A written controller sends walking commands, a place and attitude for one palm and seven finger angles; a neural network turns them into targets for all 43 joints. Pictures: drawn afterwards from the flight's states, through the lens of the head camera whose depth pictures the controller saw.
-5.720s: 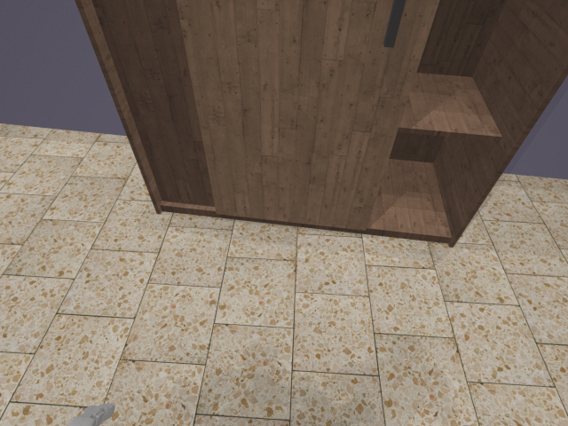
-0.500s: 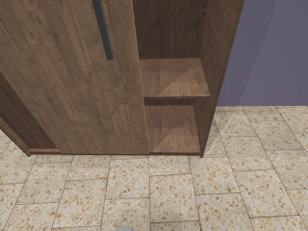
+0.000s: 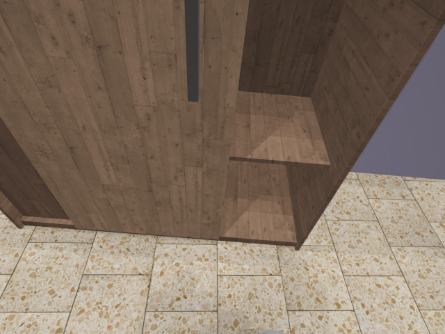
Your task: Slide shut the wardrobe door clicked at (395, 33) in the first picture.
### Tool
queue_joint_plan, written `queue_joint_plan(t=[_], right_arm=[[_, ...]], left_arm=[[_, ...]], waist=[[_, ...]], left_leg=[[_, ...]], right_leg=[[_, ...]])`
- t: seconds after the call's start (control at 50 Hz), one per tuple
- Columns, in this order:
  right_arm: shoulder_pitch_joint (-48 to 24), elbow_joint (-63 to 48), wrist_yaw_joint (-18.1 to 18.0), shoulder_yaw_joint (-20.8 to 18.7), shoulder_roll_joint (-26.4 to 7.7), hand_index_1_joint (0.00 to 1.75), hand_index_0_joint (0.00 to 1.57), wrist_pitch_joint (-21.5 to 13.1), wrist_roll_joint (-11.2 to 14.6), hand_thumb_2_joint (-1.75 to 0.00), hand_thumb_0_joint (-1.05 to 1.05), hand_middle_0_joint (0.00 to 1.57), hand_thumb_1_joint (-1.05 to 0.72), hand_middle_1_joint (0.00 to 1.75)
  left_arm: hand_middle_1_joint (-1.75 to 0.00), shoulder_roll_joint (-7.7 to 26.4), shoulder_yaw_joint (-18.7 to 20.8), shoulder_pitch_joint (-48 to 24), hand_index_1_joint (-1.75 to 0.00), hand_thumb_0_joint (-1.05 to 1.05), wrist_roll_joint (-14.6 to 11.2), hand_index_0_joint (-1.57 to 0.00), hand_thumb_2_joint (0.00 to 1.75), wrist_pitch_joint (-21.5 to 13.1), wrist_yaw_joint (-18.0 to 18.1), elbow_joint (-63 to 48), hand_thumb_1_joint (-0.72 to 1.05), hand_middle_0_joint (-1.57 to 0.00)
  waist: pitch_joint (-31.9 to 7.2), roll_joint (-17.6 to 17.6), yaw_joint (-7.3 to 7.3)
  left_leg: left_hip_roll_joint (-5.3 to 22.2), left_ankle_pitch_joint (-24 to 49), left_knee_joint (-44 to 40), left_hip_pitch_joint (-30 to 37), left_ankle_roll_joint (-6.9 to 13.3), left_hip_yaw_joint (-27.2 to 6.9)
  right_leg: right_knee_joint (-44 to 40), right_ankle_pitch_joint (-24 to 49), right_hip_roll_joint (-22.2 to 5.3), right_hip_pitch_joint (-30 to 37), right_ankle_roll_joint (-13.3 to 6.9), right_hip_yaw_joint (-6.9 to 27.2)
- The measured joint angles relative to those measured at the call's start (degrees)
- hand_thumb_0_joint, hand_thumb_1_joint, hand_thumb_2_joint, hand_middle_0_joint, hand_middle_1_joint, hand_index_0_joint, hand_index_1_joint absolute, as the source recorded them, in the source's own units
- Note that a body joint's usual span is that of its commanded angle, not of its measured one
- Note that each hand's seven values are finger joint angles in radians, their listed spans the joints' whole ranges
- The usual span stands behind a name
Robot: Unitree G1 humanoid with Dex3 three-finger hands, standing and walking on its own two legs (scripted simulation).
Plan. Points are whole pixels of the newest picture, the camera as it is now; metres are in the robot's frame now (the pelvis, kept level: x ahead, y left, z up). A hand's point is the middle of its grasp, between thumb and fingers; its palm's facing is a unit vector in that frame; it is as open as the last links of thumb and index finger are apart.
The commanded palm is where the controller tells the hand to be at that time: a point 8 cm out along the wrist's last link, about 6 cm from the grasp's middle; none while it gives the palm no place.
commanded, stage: take the last steps up to it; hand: left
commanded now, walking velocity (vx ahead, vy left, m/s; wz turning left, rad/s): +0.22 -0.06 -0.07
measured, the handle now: (194, 35) +0.62 +0.12 +0.24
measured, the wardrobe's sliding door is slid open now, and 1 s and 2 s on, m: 0.38 0.38 0.38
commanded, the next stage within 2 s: come to a stop and stand still in 0.18 s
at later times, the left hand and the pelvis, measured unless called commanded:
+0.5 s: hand (164, 287) +0.25 +0.14 -0.17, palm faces +0.01 -0.97 -0.23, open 7.2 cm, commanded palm none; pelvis +0.16 -0.03 -0.01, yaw +0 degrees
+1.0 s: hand (121, 333) +0.15 +0.21 -0.18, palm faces +0.02 -0.98 -0.20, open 7.4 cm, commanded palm none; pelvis +0.15 +0.02 +0.00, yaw -3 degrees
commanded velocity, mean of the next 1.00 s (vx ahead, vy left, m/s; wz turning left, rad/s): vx -0.05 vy -0.04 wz -0.01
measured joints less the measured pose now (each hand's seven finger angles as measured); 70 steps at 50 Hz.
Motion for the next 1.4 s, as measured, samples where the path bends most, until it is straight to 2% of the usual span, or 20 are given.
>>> queue_joint_plan(t=[0.12, 0.2, 0.26, 0.3, 0.36, 0.38, 0.42, 0.5, 0.6, 0.66, 0.7, 0.74, 0.8, 0.9, 1.02, 1.1, 1.16, 1.18, 1.28, 1.4], right_arm=[[5.6, 3.7, -0.1, 0.7, 1.2, 0.3, 0.2, 0.6, -0.2, -0.9, 0.0, 0.2, -0.93, 0.3], [8.2, 5.4, 0.0, 0.9, 1.8, 0.3, 0.2, 1.2, -0.7, -0.9, 0.0, 0.2, -0.92, 0.3], [9.8, 6.5, 0.0, 1.0, 2.0, 0.3, 0.2, 1.7, -0.8, -0.9, 0.01, 0.2, -0.91, 0.3], [10.8, 7.4, 0.3, 1.1, 2.2, 0.3, 0.2, 2.2, -0.3, -0.9, 0.01, 0.2, -0.91, 0.3], [8.9, 7.7, 0.0, 1.1, 1.9, 0.3, 0.2, 3.5, 0.7, -0.9, 0.01, 0.21, -0.91, 0.3], [7.9, 7.5, -0.1, 1.0, 1.8, 0.3, 0.2, 3.9, 0.8, -0.9, 0.01, 0.2, -0.91, 0.3], [5.7, 6.4, -0.4, 0.8, 1.5, 0.3, 0.2, 4.8, 1.0, -0.9, 0.01, 0.2, -0.91, 0.3], [0.6, 3.5, -0.5, 0.2, 0.9, 0.3, 0.2, 6.1, 1.0, -0.9, 0.01, 0.2, -0.91, 0.3], [-5.1, 0.7, -0.4, -0.9, -1.6, 0.3, 0.2, 7.2, 0.4, -0.9, 0.02, 0.2, -0.93, 0.3], [-7.0, -0.9, -0.1, -1.2, -2.5, 0.3, 0.2, 7.0, 0.5, -0.9, 0.01, 0.2, -0.93, 0.3], [-7.3, -1.7, 0.1, -1.1, -2.6, 0.3, 0.2, 6.4, 0.5, -0.9, 0.01, 0.2, -0.93, 0.3], [-6.8, -1.9, 0.2, -0.9, -2.3, 0.3, 0.2, 5.5, 0.3, -0.9, 0.01, 0.2, -0.93, 0.3], [-5.7, -1.7, 0.0, 0.4, -0.6, 0.3, 0.2, 5.4, -0.4, -0.9, 0.01, 0.2, -0.92, 0.3], [-4.8, -0.4, -1.1, 1.4, 0.6, 0.3, 0.2, 5.1, -0.3, -0.9, 0.01, 0.2, -0.93, 0.3], [-4.4, 0.0, -1.5, 1.3, 0.5, 0.3, 0.21, 4.1, -0.3, -0.9, 0.0, 0.21, -0.93, 0.3], [-3.5, 1.2, -1.2, 0.8, -0.3, 0.3, 0.21, 4.5, -0.4, -0.9, 0.0, 0.21, -0.92, 0.3], [-2.0, 2.7, -0.9, 0.5, -0.8, 0.3, 0.2, 4.9, 0.0, -0.9, 0.0, 0.21, -0.92, 0.3], [-1.5, 3.4, -0.8, 0.4, -1.0, 0.3, 0.2, 5.1, 0.2, -0.9, 0.0, 0.21, -0.92, 0.3], [1.9, 6.6, -0.2, 0.8, -1.9, 0.3, 0.2, 6.3, 0.1, -0.9, 0.01, 0.2, -0.91, 0.3], [3.7, 8.6, -0.2, 1.7, 0.0, 0.3, 0.2, 5.9, 0.0, -0.9, 0.01, 0.2, -0.91, 0.3]], left_arm=[[-0.3, 0.4, 0.2, -7.4, -0.3, 0.01, -0.2, -0.2, 0.9, 0.3, -0.1, -3.7, 0.91, -0.2], [-0.3, -0.2, -0.2, -10.7, -0.3, 0.01, -0.4, -0.2, 0.9, 0.5, -0.2, -4.9, 0.91, -0.2], [-0.3, -0.7, -0.6, -12.0, -0.3, 0.01, -0.4, -0.2, 0.9, -0.2, -0.2, -5.5, 0.91, -0.2], [-0.3, -0.8, -0.9, -12.1, -0.3, 0.01, -0.3, -0.2, 0.9, -1.5, -0.1, -5.7, 0.91, -0.2], [-0.3, -1.8, -1.4, -12.0, -0.3, 0.0, -0.8, -0.2, 0.9, -2.6, 0.6, -5.3, 0.91, -0.2], [-0.3, -2.1, -1.7, -11.8, -0.3, 0.0, -0.9, -0.2, 0.9, -2.4, 1.0, -5.0, 0.91, -0.2], [-0.3, -2.7, -2.1, -11.3, -0.3, 0.0, -0.8, -0.2, 0.9, -1.3, 1.8, -4.4, 0.91, -0.2], [-0.3, -2.3, -1.4, -11.5, -0.3, -0.01, -0.6, -0.2, 0.9, 0.1, 2.9, -4.5, 0.94, -0.21], [-0.3, -1.7, -1.0, -11.3, -0.3, 0.0, -0.2, -0.2, 0.9, 1.4, 2.7, -5.0, 0.93, -0.21], [-0.3, -0.9, -0.7, -10.7, -0.3, 0.0, 0.0, -0.2, 0.9, 2.1, 2.6, -5.1, 0.92, -0.21], [-0.3, -0.1, -0.5, -10.0, -0.3, 0.0, 0.0, -0.2, 0.9, 2.4, 2.6, -5.0, 0.92, -0.21], [-0.3, 0.8, -0.4, -9.4, -0.3, 0.0, -0.5, -0.2, 0.9, 3.0, 2.5, -4.7, 0.91, -0.2], [-0.3, 2.0, -0.2, -8.4, -0.3, 0.01, -0.7, -0.2, 0.9, 3.7, 2.4, -4.1, 0.91, -0.2], [-0.3, 2.3, -0.2, -5.3, -0.3, 0.01, -0.6, -0.2, 0.9, 3.3, 1.5, -2.3, 0.91, -0.2], [-0.3, 2.1, -0.6, -2.7, -0.3, 0.01, -0.8, -0.2, 0.9, 4.0, 1.3, 0.1, 0.91, -0.2], [-0.3, 1.4, -1.1, -3.5, -0.3, 0.01, -1.1, -0.2, 0.9, 4.0, 1.4, 0.5, 0.91, -0.2], [-0.3, 1.0, -1.5, -4.4, -0.3, 0.01, -1.2, -0.2, 0.9, 2.8, 1.5, 0.2, 0.91, -0.2], [-0.3, 0.6, -1.6, -4.7, -0.3, 0.01, -1.1, -0.2, 0.9, 2.3, 1.7, 0.4, 0.91, -0.2], [-0.3, -2.0, -3.0, -4.7, -0.3, 0.01, -1.2, -0.2, 0.9, 0.9, 2.0, 1.4, 0.91, -0.2], [-0.3, -1.9, -3.2, -4.3, -0.3, 0.01, -1.6, -0.2, 0.9, 0.4, 2.6, 2.3, 0.94, -0.2]], waist=[[0.4, 0.3, -1.22], [1.9, 1.7, -3.04], [3.1, 3.2, -4.2], [3.5, 3.8, -4.02], [5.0, 5.0, -3.89], [5.0, 5.1, -3.72], [4.8, 5.2, -3.43], [4.8, 4.8, -2.48], [5.5, 4.5, -0.76], [5.4, 3.7, -0.29], [4.8, 2.8, -0.28], [4.0, 1.7, -0.46], [3.0, -0.2, 0.08], [0.9, -0.1, 0.55], [0.7, 0.7, -0.52], [1.6, 1.7, -1.63], [1.6, 2.0, -1.92], [1.6, 2.4, -1.9], [-0.5, 5.7, -2.76], [-0.3, 5.3, -2.95]], left_leg=[[-1.4, -1.6, -4.4, 6.1, -0.3, 0.0], [-1.0, -4.8, -3.7, 8.9, -1.2, 0.2], [0.5, -9.0, 0.1, 9.8, -2.6, 0.3], [2.1, -12.9, 8.6, 7.6, -3.1, 0.2], [2.8, -16.6, 32.1, -2.4, -2.8, -5.0], [2.6, -16.6, 36.4, -5.2, -2.9, -6.2], [2.7, -15.7, 38.6, -9.8, -3.2, -7.4], [3.0, -14.1, 32.3, -15.2, -4.1, -8.5], [2.1, -12.1, 29.7, -17.9, -5.2, -8.9], [1.8, -10.2, 25.6, -16.3, -5.3, -8.7], [1.7, -5.7, 18.8, -12.9, -5.2, -8.3], [1.3, -3.4, 13.2, -10.1, -3.5, -8.0], [0.6, -2.9, 11.3, -8.9, -1.6, -7.5], [0.6, 1.3, 3.5, -6.1, -1.2, -6.9], [1.2, 3.0, 0.3, -4.9, -1.5, -5.5], [1.9, 3.3, 0.9, -5.3, -2.3, -5.4], [1.7, 2.8, 3.1, -6.3, -3.5, -5.4], [1.9, 2.3, 4.3, -6.7, -4.0, -5.4], [3.5, 2.9, 3.0, -5.3, -4.8, -7.5], [5.0, 4.2, 1.0, -3.7, -7.1, -8.6]], right_leg=[[-9.2, 4.2, 0.1, -3.0, 0.5, 0.0], [-19.4, 3.6, 0.7, -0.6, -0.6, -0.8], [-26.7, 3.5, 2.5, 3.3, -2.0, -2.1], [-30.0, 6.8, 3.7, 6.4, -3.3, -3.0], [-27.8, 2.8, 5.1, 7.7, -4.5, -4.0], [-28.7, 2.3, 5.3, 8.6, -4.6, -4.1], [-31.3, 2.9, 5.5, 10.2, -4.2, -4.2], [-34.2, 4.1, 5.2, 11.1, -4.2, -4.1], [-34.2, 4.5, 4.3, 10.5, -3.2, -3.2], [-33.5, 4.5, 3.7, 9.8, -2.2, -2.8], [-32.2, 4.0, 3.3, 9.1, -1.4, -2.7], [-29.3, 2.2, 2.8, 7.9, -0.6, -2.4], [-21.6, -7.6, 4.3, 6.3, 0.1, 1.8], [-10.8, -6.2, 5.9, 6.5, 1.4, 5.7], [-14.6, -9.3, 4.8, 11.7, 2.6, 5.2], [-23.6, -10.6, 4.3, 15.6, 2.0, 3.8], [-34.8, -2.6, 3.8, 19.5, 1.3, 3.0], [-36.5, -2.0, 4.1, 20.3, 0.2, 2.9], [-37.7, -2.8, 6.1, 22.2, -2.0, 1.0], [-39.0, -2.4, 7.7, 23.7, -3.5, 0.1]])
